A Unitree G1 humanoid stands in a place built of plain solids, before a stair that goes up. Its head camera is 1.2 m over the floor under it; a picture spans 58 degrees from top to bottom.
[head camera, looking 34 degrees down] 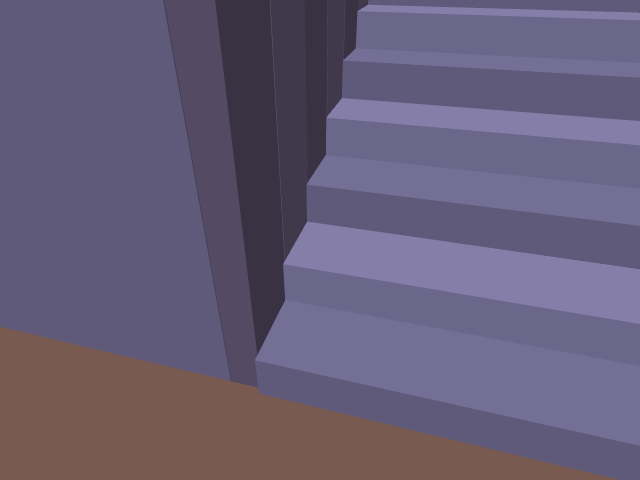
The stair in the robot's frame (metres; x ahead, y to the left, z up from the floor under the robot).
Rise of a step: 0.16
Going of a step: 0.28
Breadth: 1.24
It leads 15 degrees to the right of straight ahead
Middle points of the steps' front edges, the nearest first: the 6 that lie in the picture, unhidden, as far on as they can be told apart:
0.72 -0.40 0.16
1.00 -0.47 0.32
1.27 -0.55 0.48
1.54 -0.62 0.64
1.82 -0.70 0.80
2.09 -0.77 0.96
